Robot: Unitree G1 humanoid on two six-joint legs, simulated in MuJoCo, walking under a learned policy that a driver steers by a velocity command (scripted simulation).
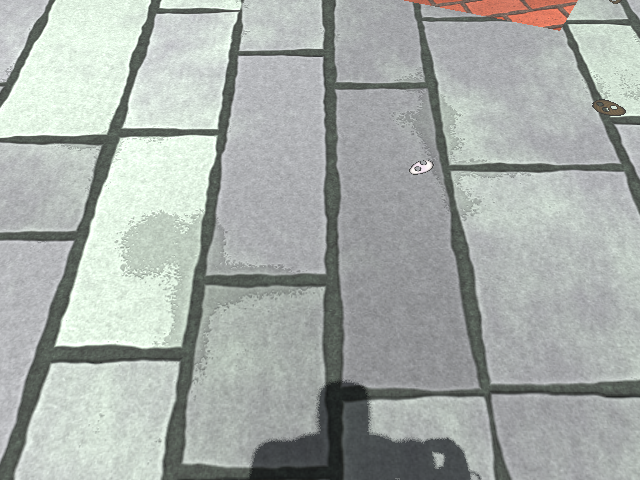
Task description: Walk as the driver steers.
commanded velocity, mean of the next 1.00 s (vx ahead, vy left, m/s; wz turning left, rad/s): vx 0.01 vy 0.00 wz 0.08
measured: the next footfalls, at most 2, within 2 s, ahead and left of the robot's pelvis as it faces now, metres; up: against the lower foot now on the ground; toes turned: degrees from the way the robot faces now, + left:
right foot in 0.18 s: +0.06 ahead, -0.16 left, +0.00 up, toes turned -9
left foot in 0.54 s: +0.09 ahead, +0.07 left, +0.00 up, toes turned -6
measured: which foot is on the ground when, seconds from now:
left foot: down 0.00-0.20, up 0.22-0.52, down 0.54-0.82, up 0.84-1.00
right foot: up 0.00-0.16, down 0.18-1.00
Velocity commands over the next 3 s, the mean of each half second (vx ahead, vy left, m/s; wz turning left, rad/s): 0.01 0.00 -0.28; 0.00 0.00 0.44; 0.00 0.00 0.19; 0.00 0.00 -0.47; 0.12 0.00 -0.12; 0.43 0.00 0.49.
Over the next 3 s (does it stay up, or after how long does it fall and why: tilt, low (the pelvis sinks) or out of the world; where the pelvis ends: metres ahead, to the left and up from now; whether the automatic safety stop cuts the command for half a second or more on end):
stays up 0.34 0.05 0.01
